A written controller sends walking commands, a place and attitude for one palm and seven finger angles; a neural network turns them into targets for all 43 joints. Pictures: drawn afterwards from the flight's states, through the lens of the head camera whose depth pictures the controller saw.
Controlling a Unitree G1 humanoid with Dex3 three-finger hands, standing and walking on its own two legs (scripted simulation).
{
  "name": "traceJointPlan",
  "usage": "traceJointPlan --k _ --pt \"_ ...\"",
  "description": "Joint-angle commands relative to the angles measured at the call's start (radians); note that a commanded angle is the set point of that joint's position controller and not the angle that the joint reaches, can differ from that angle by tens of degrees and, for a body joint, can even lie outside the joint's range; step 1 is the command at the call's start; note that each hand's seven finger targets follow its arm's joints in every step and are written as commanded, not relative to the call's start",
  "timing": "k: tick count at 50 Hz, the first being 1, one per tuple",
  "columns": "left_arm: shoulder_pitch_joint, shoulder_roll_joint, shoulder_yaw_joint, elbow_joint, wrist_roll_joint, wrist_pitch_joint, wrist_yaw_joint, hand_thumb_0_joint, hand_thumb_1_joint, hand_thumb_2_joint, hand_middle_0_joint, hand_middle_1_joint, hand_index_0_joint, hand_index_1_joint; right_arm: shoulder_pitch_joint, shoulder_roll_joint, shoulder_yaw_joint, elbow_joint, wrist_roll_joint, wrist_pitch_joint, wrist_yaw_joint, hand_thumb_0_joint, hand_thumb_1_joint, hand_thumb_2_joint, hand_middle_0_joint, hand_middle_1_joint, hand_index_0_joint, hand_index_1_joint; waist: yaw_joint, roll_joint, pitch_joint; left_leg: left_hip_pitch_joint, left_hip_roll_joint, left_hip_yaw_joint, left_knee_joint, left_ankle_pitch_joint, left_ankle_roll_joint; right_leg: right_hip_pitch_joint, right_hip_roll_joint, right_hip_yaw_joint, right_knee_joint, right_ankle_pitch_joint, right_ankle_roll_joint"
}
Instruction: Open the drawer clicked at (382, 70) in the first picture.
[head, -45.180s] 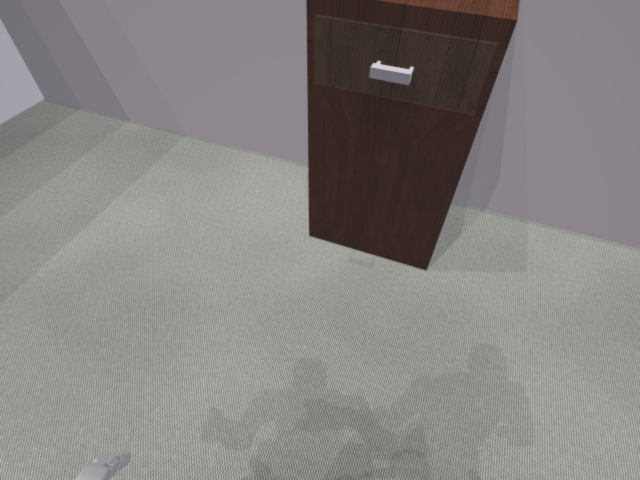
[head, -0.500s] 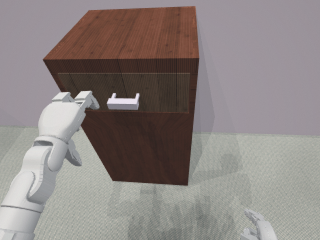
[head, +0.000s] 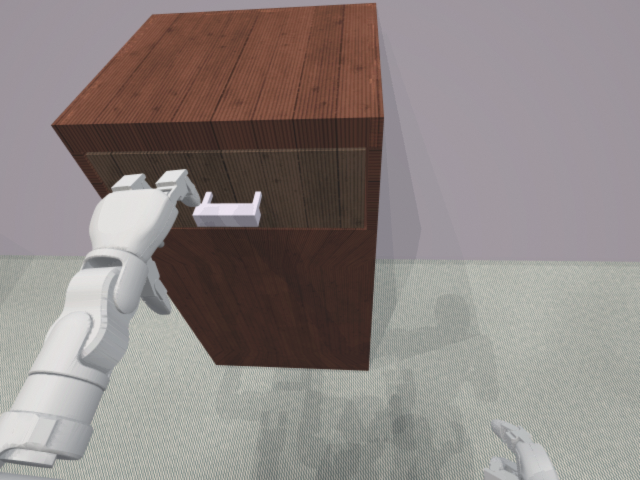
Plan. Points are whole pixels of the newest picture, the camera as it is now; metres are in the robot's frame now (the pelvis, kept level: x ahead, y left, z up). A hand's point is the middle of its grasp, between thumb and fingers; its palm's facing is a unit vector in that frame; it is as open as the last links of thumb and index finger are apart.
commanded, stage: move the hooked fingers above the handle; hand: left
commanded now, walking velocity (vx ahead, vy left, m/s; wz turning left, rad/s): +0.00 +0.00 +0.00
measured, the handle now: (230, 205) +0.52 +0.22 +0.02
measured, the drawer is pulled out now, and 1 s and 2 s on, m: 0.00 0.00 0.00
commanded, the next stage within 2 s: none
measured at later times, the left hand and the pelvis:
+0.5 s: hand (194, 231) +0.40 +0.22 +0.09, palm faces -0.02 -0.05 -1.00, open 13.8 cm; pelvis +0.01 +0.00 -0.01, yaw +0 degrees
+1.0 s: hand (228, 209) +0.46 +0.19 +0.07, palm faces -0.10 -0.03 -0.99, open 13.8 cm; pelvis +0.01 -0.01 -0.01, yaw -1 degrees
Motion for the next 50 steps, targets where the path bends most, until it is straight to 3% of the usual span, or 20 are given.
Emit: traceJointPlan --k 1,3,6,8,11,16,19,20,23,28,30,31,33,36,39,41,43,45,48,50 --pt "-0.256 0.168 0.058 -0.205 0.013 0.035 -0.004 0.0 -0.5 0.3 -0.3 -1.2 -0.3 -1.2 -0.105 -0.115 -0.035 -0.171 0.004 -0.024 0.006 0.0 -0.9 -0.9 0.2 0.3 0.2 0.3 -0.008 -0.099 -0.321 0.234 -0.041 0.048 0.007 0.317 0.045 0.012 0.036 -0.014 -0.034 0.451 -0.015" --pt "-0.264 0.186 0.064 -0.23 0.008 0.022 -0.016 0.0 -0.5 0.3 -0.3 -1.2 -0.3 -1.2 -0.091 -0.11 -0.034 -0.171 0.0 -0.021 0.002 0.0 -0.9 -0.9 0.2 0.3 0.2 0.3 -0.01 -0.105 -0.334 0.237 -0.045 0.045 0.018 0.338 0.051 0.018 0.031 -0.011 -0.019 0.495 -0.013" --pt "-0.288 0.266 0.152 -0.278 0.011 -0.02 -0.001 0.0 -0.5 0.3 -0.3 -1.2 -0.3 -1.2 -0.08 -0.111 -0.036 -0.17 -0.006 -0.019 -0.003 0.0 -0.9 -0.9 0.2 0.3 0.2 0.3 0.004 -0.084 -0.364 0.242 -0.044 0.038 0.03 0.381 0.049 0.029 0.037 -0.009 -0.004 0.514 -0.016" --pt "-0.324 0.221 0.125 -0.249 0.012 -0.038 0.027 0.0 -0.5 0.3 -0.3 -1.2 -0.3 -1.2 -0.063 -0.097 -0.037 -0.153 -0.004 -0.021 -0.006 0.0 -0.9 -0.9 0.2 0.3 0.2 0.3 -0.01 -0.067 -0.336 0.246 -0.039 0.035 0.036 0.383 0.048 -0.016 0.042 -0.018 0.002 0.478 -0.019" --pt "-0.369 0.233 0.151 -0.18 0.022 -0.031 0.073 0.0 -0.5 0.3 -0.3 -1.2 -0.3 -1.2 -0.039 -0.1 -0.044 -0.133 0.0 -0.021 -0.004 0.0 -0.9 -0.9 0.2 0.3 0.2 0.3 -0.012 -0.058 -0.324 0.236 -0.033 0.034 0.041 0.372 0.04 -0.047 0.051 -0.026 0.001 0.422 -0.026" --pt "-0.417 0.186 0.087 -0.086 0.055 0.037 0.101 0.0 -0.5 0.3 -0.3 -1.2 -0.3 -1.2 -0.028 -0.105 -0.049 -0.125 0.003 -0.015 0.002 0.0 -0.9 -0.9 0.2 0.3 0.2 0.3 -0.025 -0.038 -0.369 0.237 -0.032 0.041 0.051 0.359 0.037 -0.057 0.053 -0.024 0.01 0.41 -0.029" --pt "-0.454 0.126 0.002 -0.023 0.052 0.076 0.067 0.0 -0.5 0.3 -0.3 -1.2 -0.3 -1.2 -0.022 -0.11 -0.048 -0.128 0.008 -0.002 -0.002 0.0 -0.9 -0.9 0.2 0.3 0.2 0.3 -0.052 -0.075 -0.346 0.221 -0.032 0.041 0.054 0.32 0.042 -0.08 0.049 -0.024 0.01 0.406 -0.023" --pt "-0.479 0.126 -0.012 0.011 0.053 0.083 0.051 0.0 -0.5 0.3 -0.3 -1.2 -0.3 -1.2 -0.018 -0.115 -0.045 -0.128 0.011 0.003 -0.006 0.0 -0.9 -0.9 0.2 0.3 0.2 0.3 -0.063 -0.093 -0.32 0.207 -0.032 0.04 0.05 0.287 0.043 -0.095 0.048 -0.024 0.004 0.384 -0.021" --pt "-0.543 0.141 -0.025 0.022 0.051 0.064 0.011 0.0 -0.5 0.3 -0.3 -1.2 -0.3 -1.2 -0.007 -0.118 -0.045 -0.136 0.011 0.008 -0.017 0.0 -0.9 -0.9 0.2 0.3 0.2 0.3 -0.069 -0.104 -0.338 0.207 -0.038 0.039 0.055 0.262 0.051 -0.088 0.044 -0.014 0.003 0.386 -0.019" --pt "-0.655 0.166 0.007 0.027 0.049 -0.046 0.022 0.0 -0.5 0.3 -0.3 -1.2 -0.3 -1.2 0.032 -0.105 -0.052 -0.122 0.004 0.003 -0.029 0.0 -0.9 -0.9 0.2 0.3 0.2 0.3 -0.073 -0.06 -0.373 0.221 -0.037 0.029 0.08 0.289 0.051 -0.113 0.047 -0.01 0.028 0.397 -0.026" --pt "-0.656 0.214 0.069 0.081 0.052 -0.071 0.056 0.0 -0.5 0.3 -0.3 -1.2 -0.3 -1.2 0.051 -0.106 -0.055 -0.109 0.003 0.001 -0.029 0.0 -0.9 -0.9 0.2 0.3 0.2 0.3 -0.06 -0.053 -0.371 0.202 -0.035 0.033 0.088 0.298 0.049 -0.116 0.048 -0.011 0.036 0.402 -0.029" --pt "-0.652 0.253 0.111 0.125 0.054 -0.074 0.073 0.0 -0.5 0.3 -0.3 -1.2 -0.3 -1.2 0.059 -0.11 -0.055 -0.105 0.001 0.003 -0.028 0.0 -0.9 -0.9 0.2 0.3 0.2 0.3 -0.049 -0.065 -0.362 0.169 -0.039 0.038 0.089 0.281 0.047 -0.1 0.046 -0.008 0.035 0.392 -0.029" --pt "-0.676 0.243 0.116 0.221 0.069 -0.067 0.11 0.0 -0.5 0.3 -0.3 -1.2 -0.3 -1.2 0.066 -0.102 -0.053 -0.092 0.008 0.001 -0.027 0.0 -0.9 -0.9 0.2 0.3 0.2 0.3 -0.052 -0.083 -0.322 0.121 -0.036 0.044 0.087 0.239 0.044 -0.128 0.048 -0.013 0.04 0.359 -0.028" --pt "-0.726 0.246 0.109 0.306 0.098 -0.033 0.152 0.0 -0.5 0.3 -0.3 -1.2 -0.3 -1.2 0.087 -0.111 -0.058 -0.083 0.006 0.001 -0.021 0.0 -0.9 -0.9 0.2 0.3 0.2 0.3 -0.057 -0.07 -0.352 0.098 -0.033 0.055 0.088 0.224 0.04 -0.134 0.048 -0.012 0.044 0.326 -0.029" --pt "-0.777 0.235 0.067 0.373 0.116 0.003 0.156 0.0 -0.5 0.3 -0.3 -1.2 -0.3 -1.2 0.114 -0.12 -0.066 -0.077 0.009 0.001 -0.021 0.0 -0.9 -0.9 0.2 0.3 0.2 0.3 -0.079 -0.084 -0.398 0.098 -0.03 0.064 0.098 0.219 0.045 -0.129 0.045 -0.002 0.045 0.358 -0.023" --pt "-0.808 0.186 0.014 0.405 0.107 0.009 0.13 0.0 -0.5 0.3 -0.3 -1.2 -0.3 -1.2 0.135 -0.124 -0.071 -0.078 0.01 0.004 -0.019 0.0 -0.9 -0.9 0.2 0.3 0.2 0.3 -0.103 -0.09 -0.411 0.103 -0.034 0.066 0.106 0.228 0.05 -0.125 0.043 0.002 0.04 0.388 -0.02" --pt "-0.841 0.167 -0.013 0.379 0.091 -0.011 0.099 0.0 -0.5 0.3 -0.3 -1.2 -0.3 -1.2 0.15 -0.129 -0.082 -0.077 0.011 0.003 -0.022 0.0 -0.9 -0.9 0.2 0.3 0.2 0.3 -0.12 -0.098 -0.434 0.128 -0.033 0.066 0.118 0.251 0.057 -0.126 0.043 0.011 0.041 0.445 -0.014" --pt "-0.876 0.14 -0.043 0.377 0.072 -0.039 0.071 0.0 -0.5 0.3 -0.3 -1.2 -0.3 -1.2 0.166 -0.13 -0.084 -0.071 0.01 0.002 -0.029 0.0 -0.9 -0.9 0.2 0.3 0.2 0.3 -0.146 -0.126 -0.414 0.125 -0.038 0.063 0.125 0.247 0.064 -0.136 0.041 0.016 0.034 0.479 -0.006" --pt "-0.908 0.189 -0.005 0.42 0.074 -0.091 0.062 0.0 -0.5 0.3 -0.3 -1.2 -0.3 -1.2 0.198 -0.134 -0.086 -0.05 0.009 0.001 -0.037 0.0 -0.9 -0.9 0.2 0.3 0.2 0.3 -0.154 -0.139 -0.383 0.095 -0.038 0.054 0.129 0.22 0.065 -0.164 0.041 0.022 0.036 0.451 -0.005" --pt "-0.955 0.237 0.035 0.418 0.082 -0.121 0.085 0.0 -0.5 0.3 -0.3 -1.2 -0.3 -1.2 0.216 -0.135 -0.084 -0.041 0.007 -0.001 -0.035 0.0 -0.9 -0.9 0.2 0.3 0.2 0.3 -0.148 -0.104 -0.395 0.084 -0.036 0.053 0.137 0.234 0.062 -0.174 0.042 0.023 0.049 0.452 -0.01"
